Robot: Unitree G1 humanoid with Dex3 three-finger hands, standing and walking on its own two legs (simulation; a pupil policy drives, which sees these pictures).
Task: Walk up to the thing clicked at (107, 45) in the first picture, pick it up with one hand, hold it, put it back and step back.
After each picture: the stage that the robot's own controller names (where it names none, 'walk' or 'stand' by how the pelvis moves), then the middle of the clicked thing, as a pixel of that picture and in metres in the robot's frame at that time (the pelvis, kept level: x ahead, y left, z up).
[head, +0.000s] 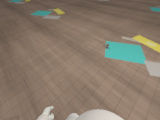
stand; (107, 46) +1.67 -0.37 -0.72
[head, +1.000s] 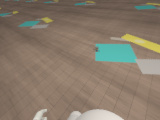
walk; (96, 49) +1.57 +0.00 -0.69
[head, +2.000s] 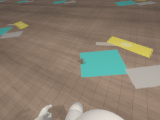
walk; (81, 61) +1.06 +0.26 -0.71
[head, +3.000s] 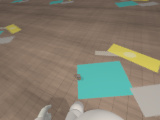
walk; (78, 77) +0.69 +0.25 -0.72
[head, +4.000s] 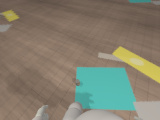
stand; (77, 82) +0.50 +0.19 -0.69
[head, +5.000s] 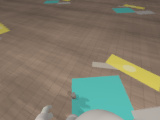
stand; (73, 95) +0.40 +0.21 -0.72
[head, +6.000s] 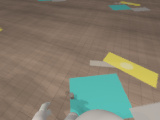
stand; (71, 95) +0.37 +0.22 -0.71
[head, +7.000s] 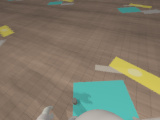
stand; (74, 101) +0.32 +0.21 -0.72
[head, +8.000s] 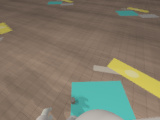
stand; (72, 100) +0.34 +0.21 -0.72
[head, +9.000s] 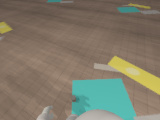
stand; (73, 98) +0.34 +0.21 -0.72
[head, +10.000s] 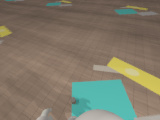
stand; (73, 100) +0.34 +0.22 -0.72
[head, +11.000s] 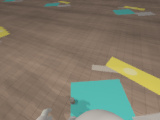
stand; (72, 100) +0.34 +0.23 -0.72
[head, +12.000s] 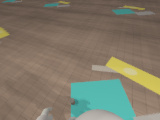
stand; (72, 101) +0.33 +0.23 -0.72
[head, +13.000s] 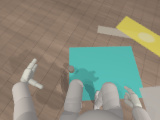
go down; (71, 69) +0.41 +0.20 -0.45
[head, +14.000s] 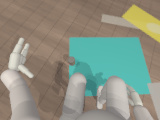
go down; (71, 61) +0.45 +0.19 -0.33
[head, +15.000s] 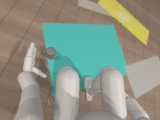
close in; (51, 53) +0.46 +0.22 -0.24
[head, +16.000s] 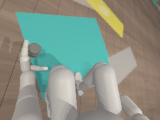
close; (34, 51) +0.45 +0.24 -0.23
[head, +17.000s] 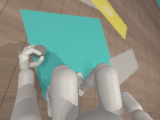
lift; (38, 52) +0.43 +0.23 -0.23
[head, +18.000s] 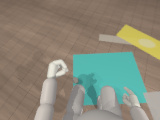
close; (75, 80) +0.36 +0.16 -0.48
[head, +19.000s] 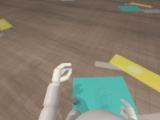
go down; (74, 101) +0.31 +0.17 -0.67
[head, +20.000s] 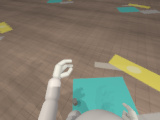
stand; (74, 102) +0.32 +0.17 -0.68
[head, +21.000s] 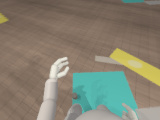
stand; (74, 96) +0.32 +0.17 -0.65
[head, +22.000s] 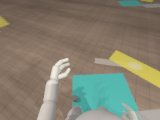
stand; (74, 98) +0.32 +0.17 -0.66
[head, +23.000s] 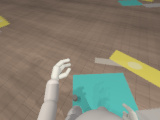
stand; (75, 98) +0.32 +0.17 -0.66
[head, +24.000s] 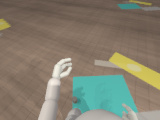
stand; (74, 100) +0.32 +0.17 -0.67
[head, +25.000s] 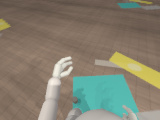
stand; (75, 100) +0.31 +0.17 -0.67
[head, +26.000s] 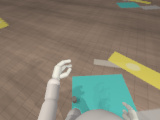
stand; (74, 99) +0.31 +0.17 -0.68
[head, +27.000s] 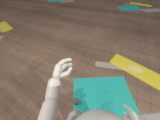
stand; (75, 101) +0.32 +0.17 -0.67
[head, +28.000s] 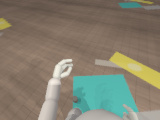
stand; (75, 99) +0.32 +0.17 -0.67
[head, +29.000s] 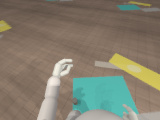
stand; (75, 101) +0.31 +0.17 -0.68
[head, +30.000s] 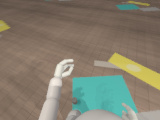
stand; (74, 100) +0.31 +0.17 -0.68
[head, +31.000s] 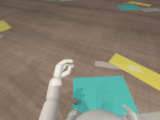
stand; (75, 101) +0.31 +0.17 -0.68
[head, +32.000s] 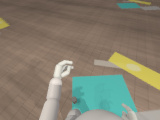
stand; (74, 100) +0.31 +0.17 -0.68
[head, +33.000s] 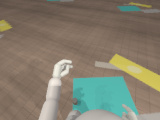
stand; (75, 101) +0.31 +0.17 -0.68
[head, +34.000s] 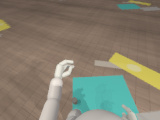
stand; (74, 101) +0.31 +0.17 -0.67
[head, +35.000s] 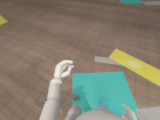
close; (74, 97) +0.32 +0.17 -0.66
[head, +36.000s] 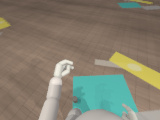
stand; (75, 99) +0.32 +0.17 -0.67
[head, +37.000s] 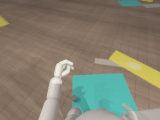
hold; (74, 98) +0.31 +0.17 -0.67
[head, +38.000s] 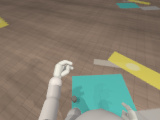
hold; (74, 99) +0.32 +0.17 -0.67
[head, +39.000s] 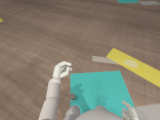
stand; (72, 96) +0.32 +0.18 -0.66
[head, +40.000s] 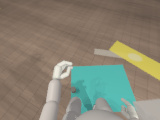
close; (73, 89) +0.33 +0.17 -0.62
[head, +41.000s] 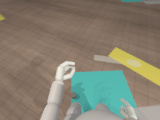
close; (73, 95) +0.32 +0.17 -0.64
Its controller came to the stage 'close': yes
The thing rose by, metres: 0.01
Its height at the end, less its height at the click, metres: +0.00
